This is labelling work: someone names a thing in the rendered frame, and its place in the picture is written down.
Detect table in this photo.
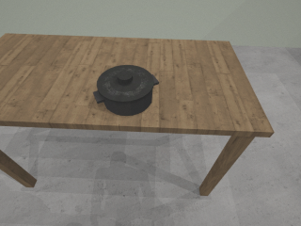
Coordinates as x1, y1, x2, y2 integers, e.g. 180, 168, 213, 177
0, 33, 275, 196

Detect lid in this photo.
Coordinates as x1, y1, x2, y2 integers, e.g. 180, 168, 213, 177
96, 65, 154, 104

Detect pot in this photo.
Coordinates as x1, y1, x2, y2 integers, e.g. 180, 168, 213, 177
93, 74, 159, 116

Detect knob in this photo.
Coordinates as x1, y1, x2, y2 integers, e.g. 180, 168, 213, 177
117, 71, 133, 84

